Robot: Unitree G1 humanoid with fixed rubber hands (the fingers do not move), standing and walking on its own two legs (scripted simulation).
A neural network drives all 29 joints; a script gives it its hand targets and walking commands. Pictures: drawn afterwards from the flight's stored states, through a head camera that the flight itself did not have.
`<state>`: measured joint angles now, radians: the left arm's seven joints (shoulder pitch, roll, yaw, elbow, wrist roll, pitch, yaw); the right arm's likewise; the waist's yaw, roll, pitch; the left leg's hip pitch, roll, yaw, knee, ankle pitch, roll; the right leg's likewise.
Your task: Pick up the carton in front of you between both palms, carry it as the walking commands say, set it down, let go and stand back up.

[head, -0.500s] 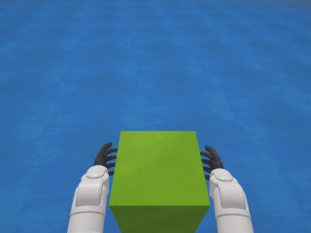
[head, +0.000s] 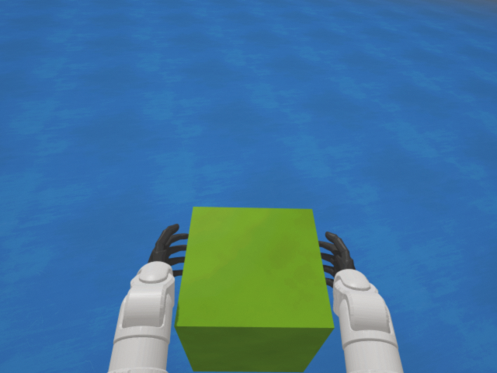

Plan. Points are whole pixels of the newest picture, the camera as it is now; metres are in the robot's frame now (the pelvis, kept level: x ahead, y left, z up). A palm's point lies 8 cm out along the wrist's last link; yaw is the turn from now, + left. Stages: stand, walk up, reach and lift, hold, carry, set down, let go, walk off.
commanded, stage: hold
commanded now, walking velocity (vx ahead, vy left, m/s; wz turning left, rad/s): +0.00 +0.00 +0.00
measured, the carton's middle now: (250, 293) +0.30 +0.00 -0.05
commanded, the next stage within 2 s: set down in 0.18 s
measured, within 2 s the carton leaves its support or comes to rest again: neither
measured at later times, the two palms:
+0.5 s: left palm (148, 261) +0.32 +0.18 +0.01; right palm (318, 266) +0.32 -0.12 +0.01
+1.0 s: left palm (165, 303) +0.34 +0.18 -0.20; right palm (293, 293) +0.38 -0.12 -0.20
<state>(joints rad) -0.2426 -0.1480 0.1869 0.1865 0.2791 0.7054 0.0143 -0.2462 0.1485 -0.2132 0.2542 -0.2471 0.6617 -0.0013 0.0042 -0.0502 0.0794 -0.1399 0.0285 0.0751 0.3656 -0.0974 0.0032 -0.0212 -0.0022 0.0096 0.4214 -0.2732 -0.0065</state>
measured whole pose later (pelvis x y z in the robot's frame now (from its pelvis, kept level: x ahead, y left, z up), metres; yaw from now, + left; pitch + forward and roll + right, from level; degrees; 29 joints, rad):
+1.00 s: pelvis -0.05 -0.01 -0.13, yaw +0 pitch +32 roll -1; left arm -0.65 -0.10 0.41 0.49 0.23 0.20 0.03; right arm -0.70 0.09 -0.36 0.62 -0.17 0.16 -0.05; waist 0.05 -0.08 -0.09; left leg -1.45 0.05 0.00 1.15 -0.27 -0.01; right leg -1.33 0.06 0.01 1.26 -0.50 -0.02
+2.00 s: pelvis -0.09 -0.01 -0.36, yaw -2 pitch +47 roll +0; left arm -1.19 0.06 0.51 0.74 0.15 0.25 0.09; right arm -1.31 -0.18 -0.23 0.95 -0.11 0.23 -0.11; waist 0.13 -0.06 0.05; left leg -2.35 0.03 -0.03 1.88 -0.35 -0.03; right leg -2.23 0.11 0.01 2.04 -0.64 0.01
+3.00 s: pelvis -0.09 -0.01 -0.39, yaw -2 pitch +43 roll +2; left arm -1.35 0.24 0.57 1.06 0.09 0.13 -0.02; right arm -1.44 -0.19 -0.17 1.09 -0.16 0.17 -0.03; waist 0.15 0.01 0.20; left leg -2.39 0.02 -0.03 2.01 -0.37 -0.05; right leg -2.27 0.13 0.02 2.19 -0.67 0.01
